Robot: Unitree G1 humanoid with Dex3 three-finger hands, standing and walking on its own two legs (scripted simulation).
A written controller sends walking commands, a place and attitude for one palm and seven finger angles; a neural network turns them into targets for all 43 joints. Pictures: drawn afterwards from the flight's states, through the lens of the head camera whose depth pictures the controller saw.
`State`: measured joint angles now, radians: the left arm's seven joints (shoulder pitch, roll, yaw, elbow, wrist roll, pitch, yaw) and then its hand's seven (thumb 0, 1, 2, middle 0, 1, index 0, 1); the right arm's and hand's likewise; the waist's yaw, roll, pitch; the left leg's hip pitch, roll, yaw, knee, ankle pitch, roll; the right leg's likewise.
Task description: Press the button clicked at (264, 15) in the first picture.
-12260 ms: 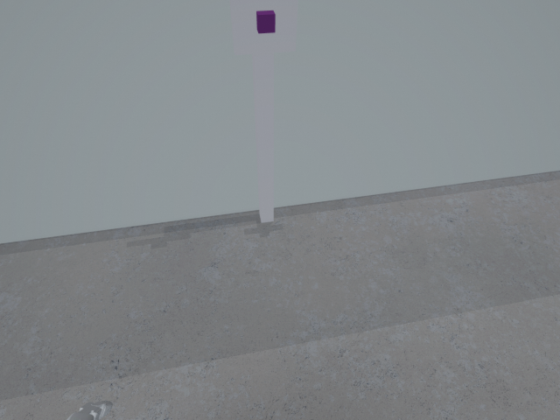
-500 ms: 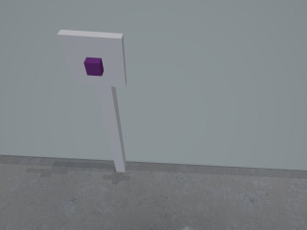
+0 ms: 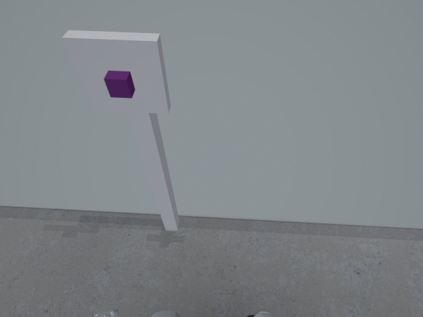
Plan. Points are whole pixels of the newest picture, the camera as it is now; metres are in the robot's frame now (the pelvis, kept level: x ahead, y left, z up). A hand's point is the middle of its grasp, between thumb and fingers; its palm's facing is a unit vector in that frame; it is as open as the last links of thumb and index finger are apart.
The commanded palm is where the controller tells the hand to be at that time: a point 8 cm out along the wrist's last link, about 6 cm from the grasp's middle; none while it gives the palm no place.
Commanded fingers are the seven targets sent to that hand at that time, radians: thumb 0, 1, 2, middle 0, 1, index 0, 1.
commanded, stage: come to a stop and stand still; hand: left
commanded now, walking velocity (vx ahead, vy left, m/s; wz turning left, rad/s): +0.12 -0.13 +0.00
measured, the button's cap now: (120, 83) +0.53 +0.23 +0.14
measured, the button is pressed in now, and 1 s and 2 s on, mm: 0 0 0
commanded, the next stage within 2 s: look again from close up in 0.40 s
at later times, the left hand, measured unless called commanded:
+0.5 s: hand out of the picture -0.03 +0.21 -0.16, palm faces +0.02 -0.98 -0.22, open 7.4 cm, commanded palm none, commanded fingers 0.00 0.90 0.90 -0.20 -0.30 -0.20 -0.30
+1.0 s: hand out of the picture +0.05 +0.20 -0.15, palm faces -0.01 -0.97 -0.23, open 7.3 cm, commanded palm none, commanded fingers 0.00 0.90 0.90 -0.20 -0.30 -0.20 -0.30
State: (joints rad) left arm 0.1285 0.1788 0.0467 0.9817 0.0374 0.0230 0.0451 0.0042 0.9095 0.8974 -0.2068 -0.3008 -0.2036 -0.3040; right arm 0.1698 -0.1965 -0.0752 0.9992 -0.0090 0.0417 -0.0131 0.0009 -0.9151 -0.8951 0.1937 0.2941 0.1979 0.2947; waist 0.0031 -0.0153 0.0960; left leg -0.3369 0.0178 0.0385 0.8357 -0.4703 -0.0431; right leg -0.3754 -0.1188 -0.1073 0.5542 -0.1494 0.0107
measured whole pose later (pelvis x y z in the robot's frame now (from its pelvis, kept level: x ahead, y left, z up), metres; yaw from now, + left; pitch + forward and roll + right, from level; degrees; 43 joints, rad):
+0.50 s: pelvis -0.01 +0.03 +0.01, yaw -1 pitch -1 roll +0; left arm 0.38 0.16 0.01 1.02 0.02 0.01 0.01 0.01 0.91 0.90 -0.20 -0.30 -0.20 -0.30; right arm 0.32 -0.18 -0.01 0.99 -0.02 0.01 -0.02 0.00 -0.91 -0.89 0.20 0.29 0.20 0.30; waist 0.00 0.04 0.02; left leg -0.22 0.00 0.03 0.51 -0.27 0.02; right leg -0.26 0.06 -0.06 0.51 -0.24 -0.08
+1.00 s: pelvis +0.01 +0.02 +0.01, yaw -2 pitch -1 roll +1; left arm 0.25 0.16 0.00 1.09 0.01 -0.03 0.03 0.01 0.93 0.90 -0.20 -0.30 -0.20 -0.30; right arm 0.29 -0.15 0.02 1.12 -0.02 -0.02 -0.04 0.00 -0.92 -0.89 0.20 0.29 0.20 0.30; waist -0.01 0.03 0.02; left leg -0.11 -0.01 0.04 0.40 -0.26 0.00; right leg -0.17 0.05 -0.04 0.44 -0.25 -0.08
